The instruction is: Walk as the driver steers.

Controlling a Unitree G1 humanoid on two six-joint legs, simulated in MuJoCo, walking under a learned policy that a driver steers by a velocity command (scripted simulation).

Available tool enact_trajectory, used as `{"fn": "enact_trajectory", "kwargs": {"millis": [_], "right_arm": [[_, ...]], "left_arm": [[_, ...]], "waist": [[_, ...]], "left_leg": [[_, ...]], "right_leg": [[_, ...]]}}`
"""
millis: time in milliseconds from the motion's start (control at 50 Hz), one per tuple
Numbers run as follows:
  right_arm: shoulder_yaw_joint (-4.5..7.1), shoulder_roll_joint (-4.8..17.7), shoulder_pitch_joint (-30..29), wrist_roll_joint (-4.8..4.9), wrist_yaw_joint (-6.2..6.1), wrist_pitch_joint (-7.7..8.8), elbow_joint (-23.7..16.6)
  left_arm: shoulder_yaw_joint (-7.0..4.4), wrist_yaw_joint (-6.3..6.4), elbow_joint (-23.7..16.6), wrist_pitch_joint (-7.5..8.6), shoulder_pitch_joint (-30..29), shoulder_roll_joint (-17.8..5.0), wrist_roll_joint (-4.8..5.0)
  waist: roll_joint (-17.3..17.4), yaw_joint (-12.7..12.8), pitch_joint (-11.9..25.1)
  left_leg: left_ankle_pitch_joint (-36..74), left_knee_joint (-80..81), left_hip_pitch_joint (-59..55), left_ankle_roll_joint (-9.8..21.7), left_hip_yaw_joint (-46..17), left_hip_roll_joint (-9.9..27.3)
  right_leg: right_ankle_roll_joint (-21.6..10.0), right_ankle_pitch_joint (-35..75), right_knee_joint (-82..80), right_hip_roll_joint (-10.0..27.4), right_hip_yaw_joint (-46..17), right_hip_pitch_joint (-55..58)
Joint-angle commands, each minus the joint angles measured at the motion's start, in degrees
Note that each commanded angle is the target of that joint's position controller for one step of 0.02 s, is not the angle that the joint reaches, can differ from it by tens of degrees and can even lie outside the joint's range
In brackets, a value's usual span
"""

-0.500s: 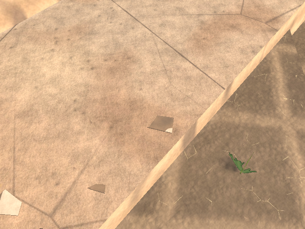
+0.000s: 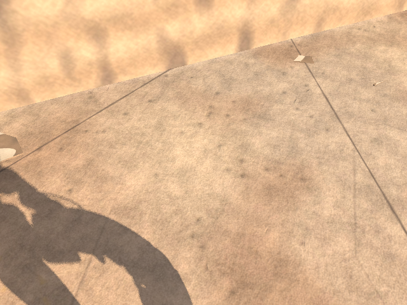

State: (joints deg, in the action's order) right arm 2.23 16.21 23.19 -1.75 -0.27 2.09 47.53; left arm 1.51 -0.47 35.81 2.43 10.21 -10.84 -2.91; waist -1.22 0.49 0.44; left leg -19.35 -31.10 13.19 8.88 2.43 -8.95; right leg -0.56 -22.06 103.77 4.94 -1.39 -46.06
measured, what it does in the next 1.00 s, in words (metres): climbs, turning right: right foot 0.15 m higher, then left foot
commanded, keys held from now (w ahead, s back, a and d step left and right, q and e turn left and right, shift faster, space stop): w+shift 0.32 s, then w+e+shift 0.48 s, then e+shift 0.20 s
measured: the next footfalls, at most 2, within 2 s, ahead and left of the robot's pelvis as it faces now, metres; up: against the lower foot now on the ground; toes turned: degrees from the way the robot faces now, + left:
right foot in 0.22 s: +0.41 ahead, -0.14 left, +0.15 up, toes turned -3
left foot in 0.66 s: +0.82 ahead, +0.03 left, +0.15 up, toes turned -11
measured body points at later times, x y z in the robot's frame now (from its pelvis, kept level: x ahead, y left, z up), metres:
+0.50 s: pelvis +0.47 -0.07 +0.16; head +0.47 -0.07 +0.61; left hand +0.38 +0.17 +0.02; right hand +0.75 -0.23 +0.16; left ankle +0.58 +0.05 -0.46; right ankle +0.37 -0.14 -0.57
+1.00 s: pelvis +0.92 -0.13 +0.14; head +0.95 -0.14 +0.59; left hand +1.26 -0.02 +0.09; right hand +0.76 -0.39 +0.03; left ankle +0.78 +0.04 -0.57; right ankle +1.06 -0.27 -0.54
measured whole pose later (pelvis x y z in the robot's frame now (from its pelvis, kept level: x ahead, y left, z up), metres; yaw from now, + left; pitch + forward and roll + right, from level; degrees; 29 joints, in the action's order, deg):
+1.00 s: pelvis +0.92 -0.13 +0.14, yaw -27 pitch +2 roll +2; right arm 3.9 18.1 24.2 0.8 -2.3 5.3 49.9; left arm -4.1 -3.6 33.7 2.5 0.3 -19.5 1.0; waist -2.8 -4.6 -2.8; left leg -25.7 -23.6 -5.3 -1.9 14.9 1.2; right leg -4.1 -0.1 41.1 -0.4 4.9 -40.9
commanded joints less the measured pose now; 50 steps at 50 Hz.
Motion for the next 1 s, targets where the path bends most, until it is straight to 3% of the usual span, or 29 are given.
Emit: {"fn": "enact_trajectory", "kwargs": {"millis": [20,60,100,140,160,180,200,220,240,260,280,320,340,360,420,460,540,580,620,640,660,680,700,720,760,840,920,940,1000], "right_arm": [[0.57,6.05,-1.72,-0.23,0.04,3.82,-1.21],[0.34,5.95,2.65,-0.01,0.21,5.16,3.03],[-0.57,3.78,6.49,1.11,-0.33,4.65,6.94],[-1.13,2.81,3.34,2.74,-1.15,3.48,5.1],[-0.68,6.25,1.24,4.91,-1.24,4.16,2.57],[1.66,14.88,1.0,4.58,-0.77,5.27,1.08],[4.21,19.94,0.42,3.71,-0.51,5.39,0.64],[5.33,19.98,-3.32,2.75,-0.01,5.06,-0.02],[4.84,13.63,-7.46,1.12,0.25,5.58,-1.6],[2.67,2.13,-2.66,1.8,2.25,6.75,-7.02],[1.16,-1.62,0.7,-0.69,2.3,7.3,-8.87],[-1.52,-7.19,-9.55,-1.36,1.88,6.63,-14.35],[-2.99,-9.94,-15.74,-2.23,1.04,5.24,-17.29],[-3.83,-11.46,-16.49,-1.65,1.05,3.87,-18.55],[-3.18,-4.85,-17.58,-0.33,1.27,1.23,-19.39],[-3.5,-1.87,-25.02,-0.38,2.07,1.88,-22.33],[-4.29,-4.1,-28.47,0.11,4.05,3.4,-20.97],[-3.13,-1.46,-28.66,0.49,2.95,3.18,-19.32],[-0.95,2.91,-20.35,0.57,1.02,3.86,-16.66],[0.38,5.0,-12.48,0.41,0.0,4.32,-14.67],[1.95,8.6,-2.11,-1.13,-1.3,4.52,-12.96],[2.74,11.81,-1.02,-4.21,-1.38,4.86,-12.42],[3.05,10.19,-2.67,-2.82,-0.79,4.37,-12.87],[2.06,4.64,-7.36,-2.05,-0.58,4.24,-12.82],[1.09,1.47,-7.47,-1.81,-0.53,4.86,-9.88],[0.8,0.48,-4.91,0.54,-0.08,6.18,-4.28],[1.1,3.02,-10.58,1.52,-0.26,6.53,-3.09],[2.44,8.21,-14.61,2.49,-1.75,5.27,-5.27],[4.11,14.31,-13.69,3.89,-3.21,4.25,-7.1]], "left_arm": [[0.74,0.45,-9.88,-1.55,-7.68,-0.38,0.37],[1.26,2.2,-13.54,-1.86,-14.23,0.92,1.29],[2.74,2.05,-17.89,-0.85,-21.67,1.47,2.02],[2.59,-0.19,-14.54,-1.25,-13.97,-0.02,1.51],[1.46,-0.8,-10.64,-1.06,-5.04,-1.05,1.63],[-0.29,-0.74,-8.87,-1.07,2.58,-4.0,2.09],[-1.89,-0.34,-7.44,-1.74,9.47,-5.96,2.33],[-3.55,-0.34,-5.55,-1.71,15.4,-10.19,1.48],[-6.42,-0.52,-1.68,-1.21,21.41,-18.02,0.42],[-7.41,0.11,2.71,-1.44,18.79,-21.02,1.06],[-7.38,-0.22,1.23,-0.92,11.46,-15.86,1.61],[-4.81,-0.43,8.74,0.84,9.7,-4.61,1.4],[-4.16,-0.35,13.22,1.75,12.7,-1.51,0.48],[-4.01,0.21,15.44,2.51,14.83,0.08,0.04],[-3.74,-0.4,15.77,4.15,12.53,-2.13,2.09],[-4.78,0.29,14.66,5.03,14.15,-6.18,2.24],[-7.32,0.34,12.92,5.4,16.57,-12.44,3.98],[-7.74,0.19,12.87,4.83,18.01,-13.13,3.68],[-8.37,0.22,13.07,4.23,19.64,-14.73,2.72],[-8.66,0.13,11.87,3.89,17.64,-15.13,2.75],[-8.29,-0.1,9.5,3.95,15.56,-12.41,2.53],[-6.04,0.18,6.79,3.89,21.0,-3.3,4.52],[-6.07,0.74,5.32,3.24,18.35,-7.27,4.69],[-6.55,0.87,5.45,2.53,12.82,-9.05,3.57],[-6.25,-0.31,4.37,1.43,6.16,-8.75,1.85],[-5.26,-2.3,-0.24,-2.07,1.56,-5.33,-0.06],[-4.06,-3.88,-2.82,-1.64,-2.19,-5.32,0.5],[-5.36,-2.96,-1.53,-0.22,-0.15,-7.75,5.98],[-8.13,-3.23,-0.5,-0.06,8.03,-14.38,4.21]], "waist": [[1.08,3.59,-9.03],[5.69,1.99,-9.92],[1.84,1.17,-12.91],[-4.82,2.56,-3.65],[-2.92,6.38,7.91],[1.61,9.84,15.96],[8.34,13.97,22.22],[8.65,17.63,23.64],[0.53,18.56,21.51],[-25.26,9.57,21.69],[-10.68,4.33,21.35],[4.49,-0.36,2.65],[5.46,-0.08,-1.01],[4.1,-0.84,-3.26],[4.97,-5.38,-7.08],[4.22,-2.75,-8.81],[0.49,0.69,-2.25],[-1.43,1.47,0.04],[-4.72,-2.18,7.52],[-4.72,-6.38,12.47],[-2.74,-10.31,19.07],[12.66,-5.24,25.66],[15.85,-6.32,27.01],[8.65,-5.48,16.75],[0.91,-4.48,6.24],[4.31,0.28,-3.76],[7.03,3.34,-4.88],[7.5,3.62,-3.99],[9.06,8.88,4.35]], "left_leg": [[2.4,23.23,9.13,5.91,-20.12,19.06],[6.71,25.53,1.95,7.49,-19.56,21.2],[10.12,30.84,-0.52,3.81,-12.98,18.98],[31.97,37.99,11.78,4.29,-3.8,14.34],[72.21,29.86,12.23,4.44,-1.97,14.35],[94.31,18.55,4.88,4.74,-2.63,17.9],[105.4,6.48,-4.9,4.03,-4.76,21.4],[106.09,-9.63,-10.56,2.34,-4.85,20.96],[73.68,-36.6,-6.18,0.69,-6.99,12.99],[11.54,-65.52,20.3,-2.6,-11.66,-3.67],[11.93,-80.8,29.67,-1.41,-18.74,-0.21],[10.64,-86.41,38.81,0.21,-13.13,5.83],[7.89,-86.21,40.9,0.23,-13.27,7.93],[3.61,-88.24,42.95,0.34,-12.96,7.49],[-0.3,-61.85,41.51,-1.41,-7.07,12.22],[7.79,-39.44,33.87,-4.45,-1.32,13.37],[25.45,-8.91,10.29,-6.89,1.02,9.66],[21.27,-2.31,10.32,-6.68,1.66,6.97],[13.34,1.81,-0.31,-5.71,0.46,4.77],[14.22,3.36,-11.7,-5.11,-0.82,7.66],[2.83,-0.28,-26.56,-3.65,-7.77,16.82],[-10.11,2.23,-43.96,1.47,-34.55,34.62],[-14.51,11.17,-39.78,4.01,-48.39,35.69],[-15.65,12.98,-30.67,2.8,-39.15,32.48],[-1.39,15.46,-17.34,1.01,-25.94,29.18],[31.56,17.64,-8.88,-2.45,-7.2,26.58],[43.57,18.52,0.14,-7.01,11.57,17.83],[51.49,13.75,1.33,-7.88,11.52,16.4],[66.86,-2.65,-1.12,-9.09,8.75,19.49]], "right_leg": [[-0.98,-4.23,4.93,0.88,2.2,-19.26],[-2.98,-11.51,18.5,0.38,3.0,-32.87],[-5.46,-15.09,1.26,2.71,4.6,-34.77],[-6.43,1.88,-21.97,-0.33,12.58,5.28],[-6.21,10.0,-24.18,-5.84,13.18,27.26],[-5.83,5.01,-28.32,-8.46,12.29,35.57],[-6.3,-1.8,-33.77,-9.22,8.54,37.63],[-7.68,-7.11,-43.25,-10.95,6.65,38.0],[-11.07,-19.03,-55.23,-5.8,-9.25,39.44],[-15.47,-18.31,-83.21,8.12,-52.57,48.45],[-15.08,-26.73,-88.05,12.08,-63.11,48.09],[-14.1,-19.45,-85.43,10.17,-44.55,32.94],[-12.75,-11.03,-82.67,6.45,-34.18,27.23],[-12.33,-2.81,-81.2,4.6,-27.19,25.02],[-10.35,1.87,-88.62,-1.02,-14.59,19.85],[-12.29,10.72,-97.64,-3.28,-12.34,18.26],[-12.29,28.7,-103.54,-2.13,-9.57,26.54],[-11.35,46.01,-95.92,-0.6,-9.58,40.28],[-8.42,60.52,-77.53,0.62,-10.49,46.48],[-7.16,55.71,-65.15,-0.67,-10.32,41.76],[-7.12,40.01,-49.66,-2.73,-9.98,30.05],[-5.33,-3.56,-30.44,-8.24,-5.82,7.99],[-5.7,-1.83,-21.6,-7.19,-4.33,1.67],[-5.79,5.16,-21.76,-3.59,-3.75,-0.87],[-5.2,7.14,-24.66,-0.9,-3.3,0.42],[-3.06,5.75,-30.93,1.88,-1.71,-2.34],[-3.4,23.13,-58.8,-3.38,6.42,15.44],[-2.34,24.84,-59.23,-6.21,8.3,20.0],[-5.17,25.74,-65.37,-10.87,9.12,37.19]]}}
Keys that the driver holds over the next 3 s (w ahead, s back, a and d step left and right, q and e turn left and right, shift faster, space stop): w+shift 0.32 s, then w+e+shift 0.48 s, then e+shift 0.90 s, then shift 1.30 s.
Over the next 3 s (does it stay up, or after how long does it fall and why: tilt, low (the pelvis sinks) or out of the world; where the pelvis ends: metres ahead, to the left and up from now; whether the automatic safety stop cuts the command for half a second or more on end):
stays up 1.17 -0.20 0.16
